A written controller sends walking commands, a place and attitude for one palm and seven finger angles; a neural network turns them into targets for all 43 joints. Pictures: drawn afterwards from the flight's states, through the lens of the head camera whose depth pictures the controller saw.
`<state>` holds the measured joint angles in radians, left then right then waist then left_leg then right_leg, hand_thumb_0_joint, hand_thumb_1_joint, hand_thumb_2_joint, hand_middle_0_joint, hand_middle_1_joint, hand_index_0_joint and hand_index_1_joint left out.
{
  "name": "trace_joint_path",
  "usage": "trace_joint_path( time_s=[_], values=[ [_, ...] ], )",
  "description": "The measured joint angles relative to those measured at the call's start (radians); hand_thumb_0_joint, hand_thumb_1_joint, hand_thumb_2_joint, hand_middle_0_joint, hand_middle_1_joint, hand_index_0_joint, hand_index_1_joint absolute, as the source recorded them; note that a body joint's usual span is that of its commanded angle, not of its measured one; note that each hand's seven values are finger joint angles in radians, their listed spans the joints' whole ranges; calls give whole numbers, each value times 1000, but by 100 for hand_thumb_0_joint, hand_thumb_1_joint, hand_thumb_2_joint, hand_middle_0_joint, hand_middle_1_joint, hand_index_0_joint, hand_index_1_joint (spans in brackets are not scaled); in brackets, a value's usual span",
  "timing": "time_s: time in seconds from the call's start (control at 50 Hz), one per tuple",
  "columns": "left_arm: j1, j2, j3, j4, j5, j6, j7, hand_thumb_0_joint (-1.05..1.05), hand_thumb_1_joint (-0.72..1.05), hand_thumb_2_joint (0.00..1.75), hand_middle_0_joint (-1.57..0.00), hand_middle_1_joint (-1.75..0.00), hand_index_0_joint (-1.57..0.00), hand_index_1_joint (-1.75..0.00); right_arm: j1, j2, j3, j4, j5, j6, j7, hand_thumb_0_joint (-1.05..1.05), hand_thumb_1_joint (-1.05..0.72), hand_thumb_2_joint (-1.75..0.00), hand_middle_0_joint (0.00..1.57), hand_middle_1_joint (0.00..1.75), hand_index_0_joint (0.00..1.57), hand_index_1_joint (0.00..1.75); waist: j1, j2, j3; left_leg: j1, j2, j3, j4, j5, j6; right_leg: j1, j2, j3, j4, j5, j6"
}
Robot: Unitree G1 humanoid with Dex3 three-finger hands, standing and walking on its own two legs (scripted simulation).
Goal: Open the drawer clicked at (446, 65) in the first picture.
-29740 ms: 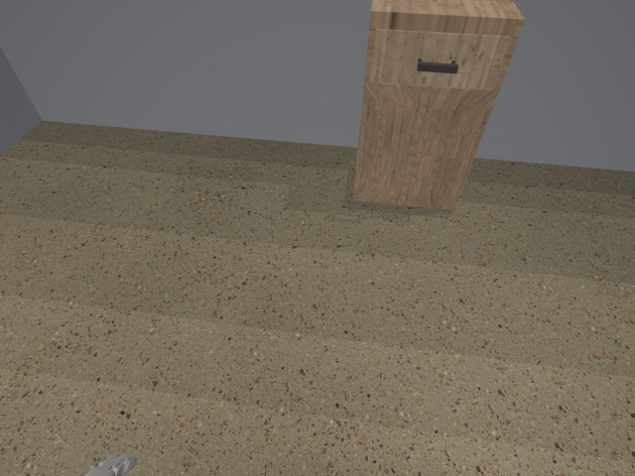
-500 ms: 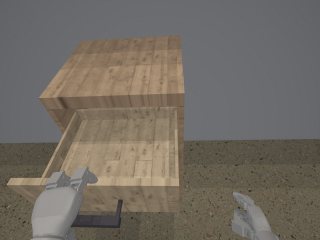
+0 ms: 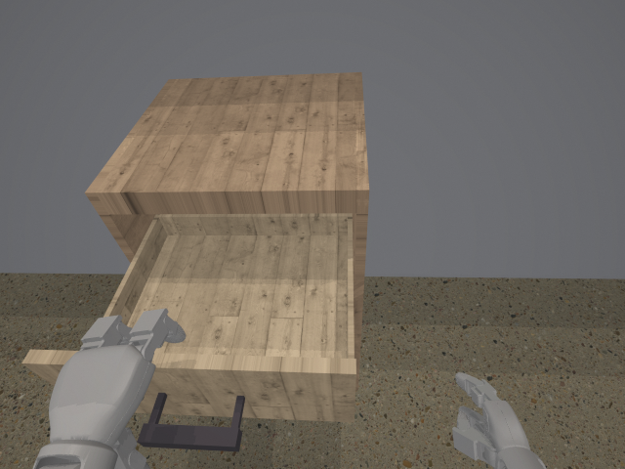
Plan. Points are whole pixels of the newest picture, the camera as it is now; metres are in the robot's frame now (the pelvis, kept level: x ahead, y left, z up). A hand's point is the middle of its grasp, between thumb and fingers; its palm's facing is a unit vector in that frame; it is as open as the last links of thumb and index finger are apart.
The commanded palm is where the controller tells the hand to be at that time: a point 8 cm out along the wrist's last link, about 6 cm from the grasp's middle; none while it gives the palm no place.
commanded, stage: draw the hand back to the body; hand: left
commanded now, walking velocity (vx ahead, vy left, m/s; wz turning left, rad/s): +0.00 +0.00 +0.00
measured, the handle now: (195, 419) +0.19 +0.21 -0.07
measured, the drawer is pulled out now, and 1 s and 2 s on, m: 0.28 0.28 0.28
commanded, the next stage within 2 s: step back with the hand held close in 1.68 s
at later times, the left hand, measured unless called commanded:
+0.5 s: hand (108, 390) +0.16 +0.25 +0.09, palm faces +0.07 -0.14 -0.99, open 13.8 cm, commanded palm +0.13 +0.24 +0.15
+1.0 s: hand (118, 336) +0.19 +0.22 +0.16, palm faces +0.37 -0.85 -0.37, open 12.7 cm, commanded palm +0.13 +0.27 +0.18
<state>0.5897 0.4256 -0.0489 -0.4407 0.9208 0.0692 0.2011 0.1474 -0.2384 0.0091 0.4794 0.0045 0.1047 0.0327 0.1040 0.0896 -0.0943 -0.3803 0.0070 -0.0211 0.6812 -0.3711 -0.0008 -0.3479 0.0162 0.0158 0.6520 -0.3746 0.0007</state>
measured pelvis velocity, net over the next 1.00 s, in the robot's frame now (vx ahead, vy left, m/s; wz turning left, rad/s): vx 0.02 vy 0.00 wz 0.05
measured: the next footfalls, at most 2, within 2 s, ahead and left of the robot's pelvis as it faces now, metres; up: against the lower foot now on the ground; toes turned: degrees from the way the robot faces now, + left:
none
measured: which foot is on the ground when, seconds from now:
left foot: down 0.00-1.00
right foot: down 0.00-1.00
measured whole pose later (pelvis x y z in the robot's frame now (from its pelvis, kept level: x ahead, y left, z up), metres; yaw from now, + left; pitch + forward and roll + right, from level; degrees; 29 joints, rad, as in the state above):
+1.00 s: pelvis +0.02 +0.00 +0.01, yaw +3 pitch -2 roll +0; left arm 0.57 0.32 0.17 -0.56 -0.02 -0.04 0.14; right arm 0.22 -0.19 0.06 0.57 0.02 -0.12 -0.08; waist 0.05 0.04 -0.02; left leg -0.18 -0.02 -0.06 0.54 -0.34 0.00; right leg -0.12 -0.01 -0.03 0.50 -0.35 0.00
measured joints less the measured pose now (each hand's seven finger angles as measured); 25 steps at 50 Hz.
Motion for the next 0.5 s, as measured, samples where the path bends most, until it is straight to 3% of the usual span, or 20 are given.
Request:
trace_joint_path(
  time_s=[0.32,0.5],
  values=[
    [58,10,20,-82,2,2,20,-1,-49,30,-32,-120,-32,-120,3,-4,-5,-16,-4,12,17,1,-91,-90,20,30,20,30,14,4,-10,-21,-8,2,27,-19,14,-10,-8,1,6,-9,14],
    [31,38,43,-80,-30,51,-36,-1,-49,30,-32,-120,-32,-120,2,5,18,-23,14,27,4,1,-91,-90,20,30,20,30,10,3,-3,10,-13,0,0,-7,16,21,-13,-1,-19,0,16]
  ],
)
